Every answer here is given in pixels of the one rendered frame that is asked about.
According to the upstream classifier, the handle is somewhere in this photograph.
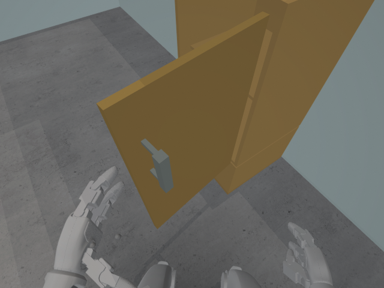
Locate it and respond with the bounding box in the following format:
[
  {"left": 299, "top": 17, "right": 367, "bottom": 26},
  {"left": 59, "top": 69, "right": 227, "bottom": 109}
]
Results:
[{"left": 141, "top": 139, "right": 174, "bottom": 193}]

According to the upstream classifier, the cupboard door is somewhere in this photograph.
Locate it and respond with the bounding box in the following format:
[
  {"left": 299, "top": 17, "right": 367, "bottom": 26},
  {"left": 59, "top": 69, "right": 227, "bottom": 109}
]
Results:
[{"left": 96, "top": 12, "right": 270, "bottom": 229}]

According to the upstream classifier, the right robot thigh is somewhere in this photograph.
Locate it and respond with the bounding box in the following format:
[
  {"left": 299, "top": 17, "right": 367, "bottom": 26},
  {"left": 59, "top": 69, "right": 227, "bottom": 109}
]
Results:
[{"left": 221, "top": 269, "right": 261, "bottom": 288}]

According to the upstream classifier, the right robot hand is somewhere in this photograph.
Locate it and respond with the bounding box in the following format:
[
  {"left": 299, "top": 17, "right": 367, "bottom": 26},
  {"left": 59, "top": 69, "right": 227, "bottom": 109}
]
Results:
[{"left": 283, "top": 222, "right": 333, "bottom": 288}]

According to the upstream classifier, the robot left forearm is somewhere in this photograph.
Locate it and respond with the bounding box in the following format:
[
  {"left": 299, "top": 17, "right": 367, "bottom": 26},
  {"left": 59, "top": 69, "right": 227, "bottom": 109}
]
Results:
[{"left": 43, "top": 270, "right": 87, "bottom": 288}]

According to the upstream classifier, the left robot thigh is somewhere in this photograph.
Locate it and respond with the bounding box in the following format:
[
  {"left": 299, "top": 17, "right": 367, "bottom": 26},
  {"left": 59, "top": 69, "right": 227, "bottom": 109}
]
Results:
[{"left": 137, "top": 264, "right": 176, "bottom": 288}]

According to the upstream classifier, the robot thigh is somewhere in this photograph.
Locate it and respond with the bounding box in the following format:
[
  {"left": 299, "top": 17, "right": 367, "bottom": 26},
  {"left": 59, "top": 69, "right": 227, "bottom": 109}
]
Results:
[
  {"left": 221, "top": 269, "right": 261, "bottom": 288},
  {"left": 137, "top": 264, "right": 176, "bottom": 288}
]

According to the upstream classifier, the left robot hand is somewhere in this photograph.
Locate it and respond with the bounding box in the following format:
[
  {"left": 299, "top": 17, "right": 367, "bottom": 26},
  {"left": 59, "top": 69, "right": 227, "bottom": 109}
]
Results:
[{"left": 54, "top": 166, "right": 137, "bottom": 288}]

